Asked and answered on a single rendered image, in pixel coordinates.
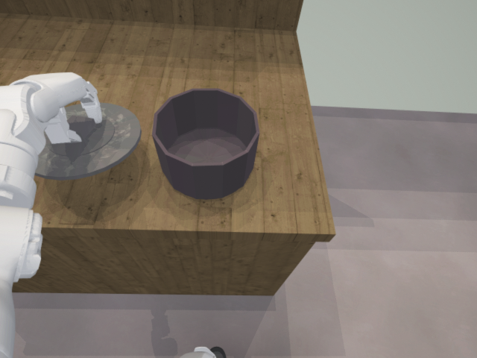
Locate robot left shin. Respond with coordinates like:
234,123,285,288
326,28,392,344
194,347,214,356

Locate pot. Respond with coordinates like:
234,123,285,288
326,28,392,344
152,88,259,200

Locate left robot forearm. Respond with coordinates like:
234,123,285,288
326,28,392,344
0,78,60,210

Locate left robot upper arm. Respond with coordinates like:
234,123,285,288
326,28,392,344
0,205,42,358

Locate robot left hand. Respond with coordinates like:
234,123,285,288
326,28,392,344
23,72,102,144

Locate knob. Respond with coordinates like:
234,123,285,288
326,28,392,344
67,115,96,139

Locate lid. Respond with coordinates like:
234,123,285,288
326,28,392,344
35,102,142,180

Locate table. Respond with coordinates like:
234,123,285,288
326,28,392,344
0,0,336,296

